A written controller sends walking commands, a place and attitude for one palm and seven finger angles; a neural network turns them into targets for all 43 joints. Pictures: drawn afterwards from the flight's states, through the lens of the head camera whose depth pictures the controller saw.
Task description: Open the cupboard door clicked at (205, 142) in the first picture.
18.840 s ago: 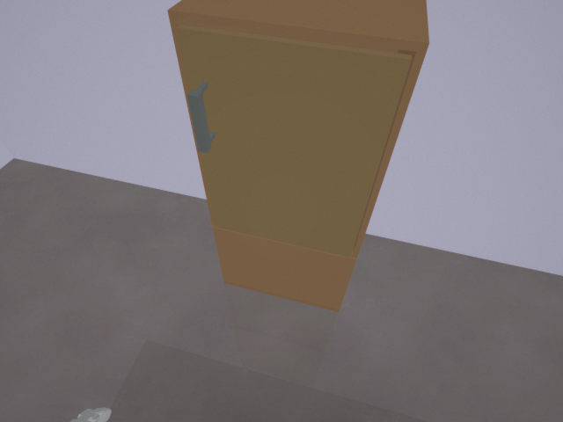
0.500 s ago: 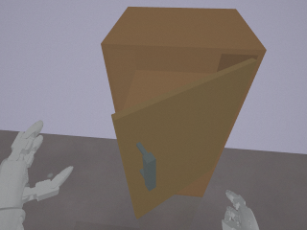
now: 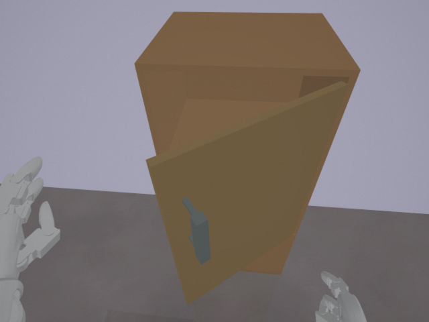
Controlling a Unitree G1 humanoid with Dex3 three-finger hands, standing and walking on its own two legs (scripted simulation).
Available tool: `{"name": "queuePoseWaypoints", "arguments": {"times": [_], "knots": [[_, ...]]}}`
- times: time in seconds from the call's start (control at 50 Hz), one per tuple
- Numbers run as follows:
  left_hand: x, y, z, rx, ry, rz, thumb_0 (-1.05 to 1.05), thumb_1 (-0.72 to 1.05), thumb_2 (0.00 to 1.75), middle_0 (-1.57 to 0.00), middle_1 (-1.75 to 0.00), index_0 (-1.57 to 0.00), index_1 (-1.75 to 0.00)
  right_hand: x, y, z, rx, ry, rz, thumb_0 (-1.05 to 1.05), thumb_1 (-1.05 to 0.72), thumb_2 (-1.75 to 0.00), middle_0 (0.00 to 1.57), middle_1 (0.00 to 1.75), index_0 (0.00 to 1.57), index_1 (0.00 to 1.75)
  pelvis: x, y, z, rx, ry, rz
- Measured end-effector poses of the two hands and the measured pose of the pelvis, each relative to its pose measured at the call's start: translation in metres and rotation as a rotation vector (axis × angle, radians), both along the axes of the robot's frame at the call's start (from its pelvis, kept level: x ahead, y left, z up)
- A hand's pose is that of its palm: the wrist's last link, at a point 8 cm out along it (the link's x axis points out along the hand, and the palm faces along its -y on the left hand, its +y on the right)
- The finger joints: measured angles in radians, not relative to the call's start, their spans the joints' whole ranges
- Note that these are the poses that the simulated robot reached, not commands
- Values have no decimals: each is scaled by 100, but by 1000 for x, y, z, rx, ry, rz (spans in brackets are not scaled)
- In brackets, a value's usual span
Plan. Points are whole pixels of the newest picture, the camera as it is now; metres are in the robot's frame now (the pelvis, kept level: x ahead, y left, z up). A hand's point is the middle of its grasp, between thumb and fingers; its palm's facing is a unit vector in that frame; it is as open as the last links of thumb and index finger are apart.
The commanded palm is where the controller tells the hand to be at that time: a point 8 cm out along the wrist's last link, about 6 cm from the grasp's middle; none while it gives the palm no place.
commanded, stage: draw the hand back to the body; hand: left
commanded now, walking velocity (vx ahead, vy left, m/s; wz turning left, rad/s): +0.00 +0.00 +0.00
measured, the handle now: (195, 231) +0.27 +0.08 +0.05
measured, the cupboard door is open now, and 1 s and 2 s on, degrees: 38 38 38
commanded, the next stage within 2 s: step back with the hand held close in 0.06 s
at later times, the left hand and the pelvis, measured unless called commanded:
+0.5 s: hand (66, 231) +0.19 +0.25 +0.14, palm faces +0.31 -0.82 -0.49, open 7.4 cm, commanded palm +0.13 +0.30 +0.17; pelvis -0.02 +0.00 +0.00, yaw -2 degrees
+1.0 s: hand out of the picture +0.11 +0.30 +0.16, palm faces +0.45 -0.76 -0.47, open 7.4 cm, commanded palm +0.05 +0.33 +0.17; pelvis -0.09 +0.03 -0.02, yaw +1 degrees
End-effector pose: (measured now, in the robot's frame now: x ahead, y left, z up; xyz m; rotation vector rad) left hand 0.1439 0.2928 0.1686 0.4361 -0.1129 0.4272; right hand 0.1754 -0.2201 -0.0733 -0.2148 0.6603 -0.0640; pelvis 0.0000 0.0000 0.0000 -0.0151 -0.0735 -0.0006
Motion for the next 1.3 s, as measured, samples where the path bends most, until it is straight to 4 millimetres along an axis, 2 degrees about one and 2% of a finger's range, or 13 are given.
{"name": "queuePoseWaypoints", "arguments": {"times": [0.2, 0.3, 0.44, 0.52, 0.66, 0.9, 1.04, 1.12, 1.2, 1.24, 1.3], "knots": [[-3, -6, 3, 8, -13, 7, 2, 88, 90, -21, -30, -21, -30, -3, -6, -2, 13, -4, -3, 1, -90, -90, 21, 30, 20, 30, -3, -8, 0, 2, -8, -2], [4, 0, 7, 58, -30, 1, 2, 88, 90, -21, -30, -21, -30, -6, -13, 0, 7, 8, -25, 1, -90, -90, 21, 30, 20, 30, -7, -10, 0, -8, 26, -11], [14, -6, -4, 82, 33, -84, 2, 89, 90, -21, -30, -21, -30, -24, -29, 2, -31, 45, -116, 1, -90, -90, 21, 30, 20, 30, -14, -2, 0, 2, 65, -35], [12, -4, -1, 119, 33, -126, 2, 88, 90, -21, -30, -21, -30, -40, -34, 3, -53, 65, -163, 1, -90, -90, 21, 30, 20, 30, -21, 3, -2, 8, 71, -43], [-8, 8, 8, 170, -19, -129, 2, 88, 90, -21, -30, -22, -30, -66, -27, 3, -60, 59, -186, 1, -90, -90, 20, 30, 20, 30, -41, 12, -7, 12, 67, -50], [-58, 32, -4, 155, -85, -75, 2, 88, 90, -21, -30, -21, -30, -112, 4, -10, -83, 81, -129, 1, -90, -90, 21, 30, 20, 30, -81, 30, -18, -15, 59, -20], [-78, 46, 8, 178, -143, -22, 2, 88, 90, -21, -30, -21, -30, -126, 23, -13, -64, 101, -86, 1, -90, -90, 21, 30, 20, 30, -92, 32, -14, -26, 96, -2], [-80, 37, 4, 139, -123, -50, 2, 89, 90, -21, -30, -21, -30, -129, 28, -12, -43, 93, -54, 1, -90, -90, 21, 30, 20, 30, -108, 27, -10, -18, 149, -38], [-83, 11, -1, 145, -77, -167, 2, 89, 90, -20, -30, -21, -30, -137, 23, -12, -20, 65, -36, 1, -90, -90, 21, 30, 20, 30, -141, 19, -11, -8, 176, -71], [-91, -4, 0, 174, -53, -236, 2, 89, 90, -20, -30, -21, -30, -145, 16, -12, -7, 42, -37, 1, -90, -90, 21, 30, 20, 30, -160, 13, -14, 0, 180, -85], [-115, -24, 5, 230, -26, -319, 2, 88, 90, -21, -30, -21, -30, -165, 3, -14, 5, 18, -48, 1, -90, -90, 21, 30, 20, 30, -191, 4, -19, -17, 167, -91]]}}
